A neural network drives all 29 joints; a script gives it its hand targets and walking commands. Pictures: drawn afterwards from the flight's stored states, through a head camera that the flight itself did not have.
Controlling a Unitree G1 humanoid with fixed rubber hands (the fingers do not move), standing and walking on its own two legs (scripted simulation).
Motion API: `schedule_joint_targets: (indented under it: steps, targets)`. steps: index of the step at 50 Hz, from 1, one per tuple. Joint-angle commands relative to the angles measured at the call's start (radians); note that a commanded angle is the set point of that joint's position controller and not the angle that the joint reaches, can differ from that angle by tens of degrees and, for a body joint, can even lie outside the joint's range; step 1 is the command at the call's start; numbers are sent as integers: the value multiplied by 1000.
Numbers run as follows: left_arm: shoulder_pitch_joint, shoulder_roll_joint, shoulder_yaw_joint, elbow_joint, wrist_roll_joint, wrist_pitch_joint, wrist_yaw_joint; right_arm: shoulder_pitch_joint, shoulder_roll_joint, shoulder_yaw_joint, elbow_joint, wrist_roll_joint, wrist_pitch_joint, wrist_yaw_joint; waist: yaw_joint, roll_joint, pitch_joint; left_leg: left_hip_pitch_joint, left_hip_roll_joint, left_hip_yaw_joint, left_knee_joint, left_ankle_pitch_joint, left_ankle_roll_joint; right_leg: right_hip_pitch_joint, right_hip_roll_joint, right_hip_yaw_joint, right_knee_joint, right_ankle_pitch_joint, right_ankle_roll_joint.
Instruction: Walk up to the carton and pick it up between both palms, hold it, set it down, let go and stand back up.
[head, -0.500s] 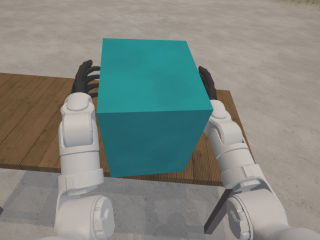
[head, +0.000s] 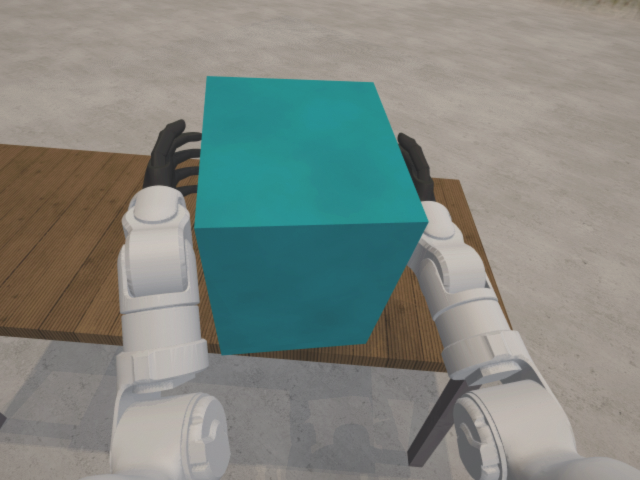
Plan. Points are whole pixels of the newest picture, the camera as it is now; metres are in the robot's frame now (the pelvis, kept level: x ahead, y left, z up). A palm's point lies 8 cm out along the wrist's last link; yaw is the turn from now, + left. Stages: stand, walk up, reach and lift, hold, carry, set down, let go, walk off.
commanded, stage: hold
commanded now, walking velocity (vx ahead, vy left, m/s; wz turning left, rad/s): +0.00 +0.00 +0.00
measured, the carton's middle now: (294, 223) +0.37 +0.01 +0.15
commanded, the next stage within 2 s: none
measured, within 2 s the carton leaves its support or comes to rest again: neither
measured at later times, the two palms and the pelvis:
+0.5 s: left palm (165, 191) +0.36 +0.15 +0.21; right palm (415, 200) +0.36 -0.14 +0.19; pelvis +0.00 +0.00 +0.00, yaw +0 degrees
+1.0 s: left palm (165, 191) +0.36 +0.15 +0.21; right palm (414, 201) +0.36 -0.14 +0.19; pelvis +0.00 +0.00 +0.00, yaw +0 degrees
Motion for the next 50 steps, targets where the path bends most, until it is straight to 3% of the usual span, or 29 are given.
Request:
schedule_joint_targets:
  steps: [1,50]
  targets:
    - [-537,-479,-435,-48,-149,-42,-141,-772,515,348,-295,60,-72,76,-5,70,-371,66,-48,23,-19,222,-11,72,52,-10,-13,136,49]
    - [-535,-479,-435,-43,-146,-46,-140,-768,511,340,-281,50,-85,78,-9,70,-367,72,-46,23,-21,226,-11,67,51,-13,-17,131,47]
